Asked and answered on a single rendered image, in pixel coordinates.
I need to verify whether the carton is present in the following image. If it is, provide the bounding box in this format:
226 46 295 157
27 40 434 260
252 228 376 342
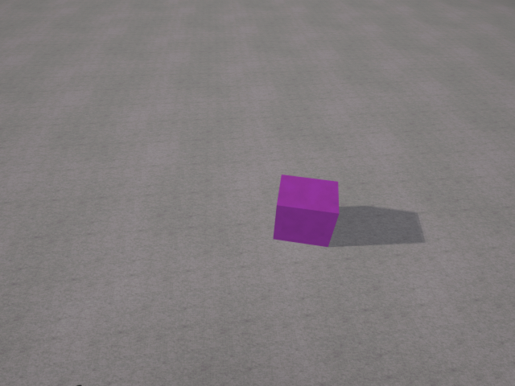
274 175 339 247

